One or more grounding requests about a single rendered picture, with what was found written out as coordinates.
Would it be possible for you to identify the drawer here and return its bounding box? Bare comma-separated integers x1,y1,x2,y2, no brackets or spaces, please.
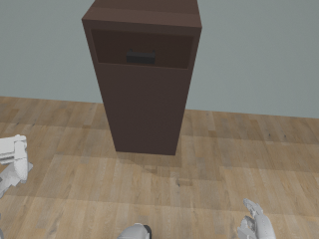
91,28,193,69

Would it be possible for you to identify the handle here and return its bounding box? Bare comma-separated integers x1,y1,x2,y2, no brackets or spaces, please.
126,49,156,65

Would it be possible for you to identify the cabinet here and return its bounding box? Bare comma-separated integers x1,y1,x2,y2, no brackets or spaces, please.
81,0,202,156

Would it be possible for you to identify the robot right hand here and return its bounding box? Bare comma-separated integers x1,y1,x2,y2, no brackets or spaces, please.
237,198,276,239

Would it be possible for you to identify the robot left hand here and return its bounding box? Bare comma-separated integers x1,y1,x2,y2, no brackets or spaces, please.
0,134,33,199

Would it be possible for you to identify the left robot thigh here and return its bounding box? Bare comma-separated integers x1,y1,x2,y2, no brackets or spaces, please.
117,226,150,239

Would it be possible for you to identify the left robot shin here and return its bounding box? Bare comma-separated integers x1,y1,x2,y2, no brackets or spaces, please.
134,223,147,231

